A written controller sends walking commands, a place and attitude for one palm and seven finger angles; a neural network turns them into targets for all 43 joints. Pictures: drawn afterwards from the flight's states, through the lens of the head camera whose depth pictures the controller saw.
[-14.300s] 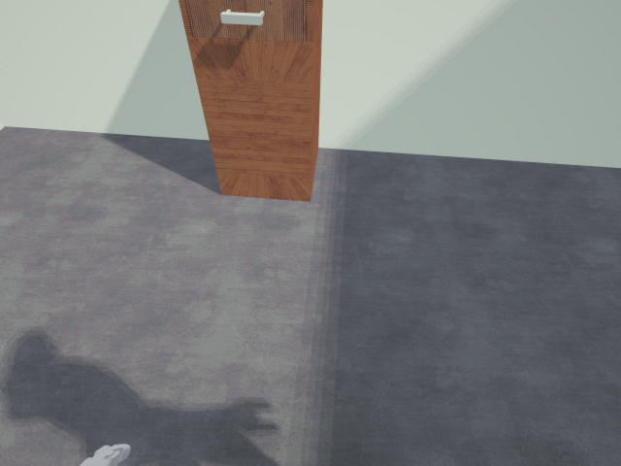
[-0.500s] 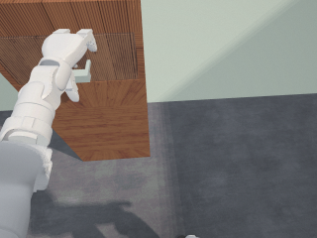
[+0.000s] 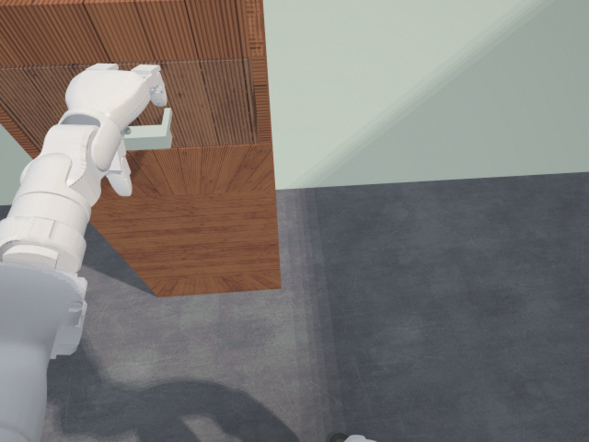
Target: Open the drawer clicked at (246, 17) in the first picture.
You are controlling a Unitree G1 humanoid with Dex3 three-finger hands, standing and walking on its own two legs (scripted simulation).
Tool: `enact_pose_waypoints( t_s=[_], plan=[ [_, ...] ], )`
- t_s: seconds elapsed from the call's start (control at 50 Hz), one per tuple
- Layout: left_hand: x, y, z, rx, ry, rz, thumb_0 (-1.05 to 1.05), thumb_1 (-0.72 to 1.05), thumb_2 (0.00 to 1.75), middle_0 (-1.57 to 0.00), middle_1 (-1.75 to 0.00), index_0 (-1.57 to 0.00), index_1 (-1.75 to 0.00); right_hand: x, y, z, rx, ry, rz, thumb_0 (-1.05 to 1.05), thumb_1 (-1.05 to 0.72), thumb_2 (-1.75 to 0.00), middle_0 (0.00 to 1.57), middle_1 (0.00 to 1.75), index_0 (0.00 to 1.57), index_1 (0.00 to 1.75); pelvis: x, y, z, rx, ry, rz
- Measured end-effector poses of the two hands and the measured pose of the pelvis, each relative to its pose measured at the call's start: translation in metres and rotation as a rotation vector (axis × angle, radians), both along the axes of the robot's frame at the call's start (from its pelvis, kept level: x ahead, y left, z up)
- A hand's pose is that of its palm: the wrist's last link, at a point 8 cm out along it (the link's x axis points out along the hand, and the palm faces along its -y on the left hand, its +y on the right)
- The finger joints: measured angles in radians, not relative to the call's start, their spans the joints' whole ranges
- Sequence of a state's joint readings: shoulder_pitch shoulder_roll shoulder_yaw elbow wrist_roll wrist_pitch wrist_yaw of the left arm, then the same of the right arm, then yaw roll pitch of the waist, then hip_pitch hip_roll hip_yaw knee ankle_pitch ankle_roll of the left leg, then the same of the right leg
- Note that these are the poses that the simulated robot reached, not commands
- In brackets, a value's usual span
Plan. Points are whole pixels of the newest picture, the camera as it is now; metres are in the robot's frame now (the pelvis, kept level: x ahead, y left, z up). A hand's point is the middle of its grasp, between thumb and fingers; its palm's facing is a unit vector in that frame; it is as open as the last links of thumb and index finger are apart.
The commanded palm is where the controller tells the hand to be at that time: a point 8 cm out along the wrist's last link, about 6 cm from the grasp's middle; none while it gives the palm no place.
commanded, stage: move the hooked fingers above the handle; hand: left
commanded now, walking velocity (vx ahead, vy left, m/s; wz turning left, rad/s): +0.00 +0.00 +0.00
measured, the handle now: (130, 127) +0.57 +0.24 +0.06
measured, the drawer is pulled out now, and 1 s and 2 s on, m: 0.00 0.00 0.00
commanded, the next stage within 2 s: lower the fingers behind the handle in 1.56 s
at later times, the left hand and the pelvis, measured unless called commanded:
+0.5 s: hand (120, 132) +0.50 +0.22 +0.12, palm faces -0.06 +0.02 -1.00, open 13.8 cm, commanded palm +0.50 +0.23 +0.18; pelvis +0.01 +0.01 +0.00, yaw -1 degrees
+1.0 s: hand (144, 121) +0.52 +0.19 +0.12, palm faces -0.02 -0.03 -1.00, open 13.8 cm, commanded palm +0.50 +0.23 +0.18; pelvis +0.01 +0.00 +0.00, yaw -1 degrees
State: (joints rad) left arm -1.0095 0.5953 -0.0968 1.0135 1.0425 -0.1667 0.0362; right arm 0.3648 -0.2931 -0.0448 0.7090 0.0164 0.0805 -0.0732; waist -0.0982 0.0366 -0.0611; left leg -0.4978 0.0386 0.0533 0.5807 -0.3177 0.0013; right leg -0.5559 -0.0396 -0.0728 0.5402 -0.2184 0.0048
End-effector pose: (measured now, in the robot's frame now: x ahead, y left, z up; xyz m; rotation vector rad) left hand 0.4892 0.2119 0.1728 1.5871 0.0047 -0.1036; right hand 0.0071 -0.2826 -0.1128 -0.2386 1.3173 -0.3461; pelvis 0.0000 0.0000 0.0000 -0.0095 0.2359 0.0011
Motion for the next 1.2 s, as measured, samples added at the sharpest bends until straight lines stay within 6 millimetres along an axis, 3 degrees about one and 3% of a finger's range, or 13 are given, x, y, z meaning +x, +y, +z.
enact_pose_waypoints(
  t_s=[0.08,0.2,0.4,0.56,0.66,0.76,0.88,1.0,1.1,1.2],
  plan=[
    [0.009,-0.01,0.007,-0.039,-0.095,-0.019,0.0,-0.49,0.3,-0.32,-1.2,-0.32,-1.2,0.001,-0.004,0.002,-0.015,-0.012,0.007,0.01,-0.9,-0.9,0.2,0.3,0.21,0.3,-0.001,0.003,-0.002,-0.001,0.017,-0.003],
    [0.023,0.005,0.014,-0.017,-0.143,0.116,0.0,-0.49,0.3,-0.32,-1.2,-0.33,-1.22,-0.001,0.005,-0.005,0.025,-0.018,-0.015,0.0,-0.9,-0.9,0.2,0.3,0.2,0.3,0.001,0.007,-0.003,0.003,0.042,-0.027],
    [0.009,0.016,0.0,0.012,0.025,0.154,0.0,-0.49,0.3,-0.32,-1.2,-0.33,-1.22,0.002,0.027,-0.011,0.084,-0.028,-0.046,0.01,-0.9,-0.9,0.2,0.3,0.21,0.3,0.008,0.007,0.001,0.002,0.006,-0.038],
    [-0.004,0.003,0.004,-0.015,-0.07,0.002,0.0,-0.49,0.3,-0.32,-1.2,-0.32,-1.21,0.017,0.019,-0.008,0.06,-0.027,0.017,0.01,-0.9,-0.9,0.2,0.3,0.21,0.3,0.008,0.006,0.0,-0.002,-0.005,-0.009],
    [0.003,0.012,0.014,-0.013,-0.133,0.092,0.0,-0.49,0.3,-0.32,-1.2,-0.32,-1.2,0.027,0.013,-0.008,0.058,-0.05,0.033,0.01,-0.9,-0.9,0.2,0.3,0.21,0.3,0.006,0.005,-0.001,0.0,0.005,-0.008],
    [0.009,0.024,0.014,0.037,-0.07,0.204,0.0,-0.49,0.3,-0.31,-1.2,-0.32,-1.2,0.029,0.01,-0.008,0.062,-0.062,0.021,0.0,-0.9,-0.9,0.2,0.3,0.21,0.3,0.006,0.004,0.0,0.002,0.013,-0.012],
    [0.01,0.004,0.001,0.007,0.029,0.108,0.0,-0.49,0.3,-0.31,-1.2,-0.32,-1.2,0.022,0.008,-0.006,0.048,-0.037,0.005,0.0,-0.9,-0.9,0.2,0.3,0.21,0.3,0.01,0.002,0.001,0.001,0.004,-0.011],
    [0.014,-0.018,-0.001,-0.046,-0.052,-0.014,0.0,-0.49,0.3,-0.32,-1.2,-0.32,-1.2,0.016,0.008,-0.006,0.035,-0.03,-0.007,0.01,-0.9,-0.9,0.2,0.3,0.21,0.3,0.011,0.002,-0.001,0.001,0.01,-0.019],
    [0.019,0.005,0.008,-0.005,-0.14,0.106,0.01,-0.49,0.3,-0.32,-1.2,-0.32,-1.2,0.013,0.012,-0.011,0.063,-0.024,-0.015,0.01,-0.9,-0.9,0.2,0.3,0.21,0.3,0.01,0.001,-0.002,0.003,0.027,-0.03],
    [0.015,0.035,0.01,0.05,-0.071,0.255,0.01,-0.49,0.3,-0.31,-1.2,-0.32,-1.2,0.012,0.017,-0.015,0.094,-0.006,-0.017,0.01,-0.9,-0.9,0.2,0.3,0.21,0.3,0.012,0.001,-0.001,0.002,0.029,-0.029]
  ],
)
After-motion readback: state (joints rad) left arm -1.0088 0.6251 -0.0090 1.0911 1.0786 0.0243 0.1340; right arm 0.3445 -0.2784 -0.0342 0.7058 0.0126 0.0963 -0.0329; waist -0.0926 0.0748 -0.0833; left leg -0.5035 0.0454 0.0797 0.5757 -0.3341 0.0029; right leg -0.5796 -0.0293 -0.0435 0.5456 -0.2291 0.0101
